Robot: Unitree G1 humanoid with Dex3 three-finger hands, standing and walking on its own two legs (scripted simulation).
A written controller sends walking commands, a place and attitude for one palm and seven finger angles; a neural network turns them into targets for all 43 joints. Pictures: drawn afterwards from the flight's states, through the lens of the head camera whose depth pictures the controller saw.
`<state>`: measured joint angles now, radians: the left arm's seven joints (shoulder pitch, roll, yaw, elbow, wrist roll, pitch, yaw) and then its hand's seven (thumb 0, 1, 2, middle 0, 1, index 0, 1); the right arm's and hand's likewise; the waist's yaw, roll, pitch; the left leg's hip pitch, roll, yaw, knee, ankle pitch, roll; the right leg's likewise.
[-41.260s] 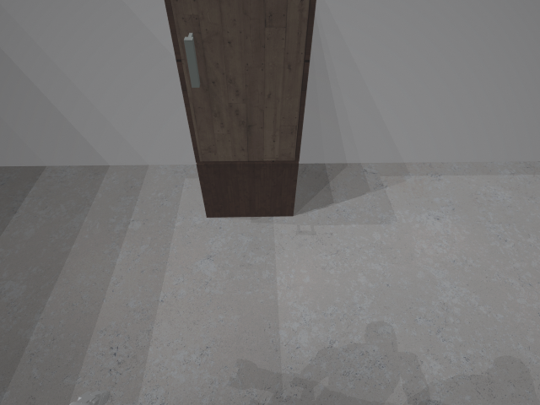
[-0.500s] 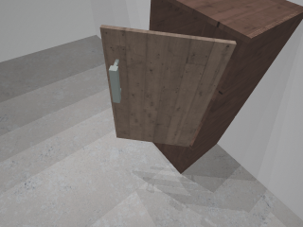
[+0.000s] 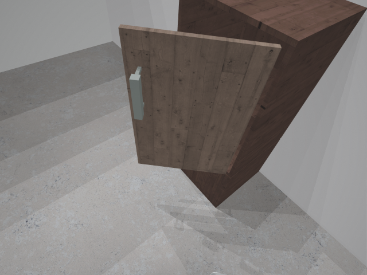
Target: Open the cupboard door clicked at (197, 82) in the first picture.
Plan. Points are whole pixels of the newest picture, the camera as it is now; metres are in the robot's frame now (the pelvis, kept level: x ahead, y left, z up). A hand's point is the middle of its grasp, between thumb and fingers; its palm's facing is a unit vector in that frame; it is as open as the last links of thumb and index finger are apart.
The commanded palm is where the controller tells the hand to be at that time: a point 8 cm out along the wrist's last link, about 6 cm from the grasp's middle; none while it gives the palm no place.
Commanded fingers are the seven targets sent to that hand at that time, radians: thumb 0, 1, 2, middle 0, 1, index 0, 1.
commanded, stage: come to a stop and stand still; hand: left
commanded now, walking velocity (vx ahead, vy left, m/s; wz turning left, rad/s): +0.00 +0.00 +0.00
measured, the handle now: (139, 93) +0.56 +0.16 +0.05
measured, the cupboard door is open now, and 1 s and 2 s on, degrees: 45 45 45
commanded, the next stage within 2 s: look again from close up in 0.26 s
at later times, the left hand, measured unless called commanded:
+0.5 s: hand out of the picture +0.05 +0.23 -0.14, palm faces +0.00 -0.94 -0.33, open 7.4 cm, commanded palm none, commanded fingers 0.00 0.90 0.90 -0.20 -0.30 -0.20 -0.30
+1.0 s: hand out of the picture +0.07 +0.21 -0.14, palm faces -0.02 -0.96 -0.29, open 7.4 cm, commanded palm +0.09 +0.26 -0.05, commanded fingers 0.00 0.85 0.88 -0.20 -0.33 -0.20 -0.33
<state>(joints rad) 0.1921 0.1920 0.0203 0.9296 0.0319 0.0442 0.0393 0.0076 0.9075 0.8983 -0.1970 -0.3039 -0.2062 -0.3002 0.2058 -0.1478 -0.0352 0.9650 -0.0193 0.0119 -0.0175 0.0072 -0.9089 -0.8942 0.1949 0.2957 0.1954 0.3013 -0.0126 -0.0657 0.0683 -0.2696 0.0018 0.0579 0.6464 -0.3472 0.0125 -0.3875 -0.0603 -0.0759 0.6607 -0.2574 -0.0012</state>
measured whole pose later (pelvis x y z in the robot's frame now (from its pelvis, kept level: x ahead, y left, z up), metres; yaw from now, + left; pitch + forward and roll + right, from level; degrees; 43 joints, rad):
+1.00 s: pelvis +0.00 -0.01 +0.02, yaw +0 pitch -2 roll +0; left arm 0.17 0.27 0.00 1.06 0.02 -0.02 0.02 0.01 0.91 0.90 -0.20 -0.30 -0.21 -0.30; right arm 0.19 -0.28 0.00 1.10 -0.01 -0.01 0.00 0.01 -0.91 -0.89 0.20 0.30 0.20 0.30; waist -0.01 0.00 0.01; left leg -0.14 0.01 0.05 0.40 -0.23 0.01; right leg -0.22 -0.03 -0.09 0.40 -0.15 -0.02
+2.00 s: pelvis +0.01 +0.02 -0.05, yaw +1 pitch +12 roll -3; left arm 0.29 0.35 0.33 0.07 -0.35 -0.31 -0.47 0.01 -0.09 0.48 -0.27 -0.94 -0.27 -0.94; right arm 0.26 -0.27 0.02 0.55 0.05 -0.26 -0.06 0.02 -0.90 -0.89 0.20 0.30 0.20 0.30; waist 0.00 0.02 -0.11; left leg -0.72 0.01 0.00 1.04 -0.54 0.04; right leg -0.75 -0.04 -0.11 0.95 -0.41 0.01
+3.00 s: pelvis +0.02 +0.00 -0.01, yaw +1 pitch +8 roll -1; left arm -0.05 0.43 0.45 0.42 -0.35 -0.25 -0.55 -0.01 -0.50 0.30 -0.30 -1.20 -0.31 -1.20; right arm 0.30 -0.29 0.04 0.58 0.05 -0.21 -0.09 0.02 -0.90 -0.89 0.20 0.30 0.20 0.30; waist -0.01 0.02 -0.08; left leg -0.51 0.02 0.02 0.80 -0.44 0.02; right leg -0.56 -0.02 -0.10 0.75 -0.34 -0.01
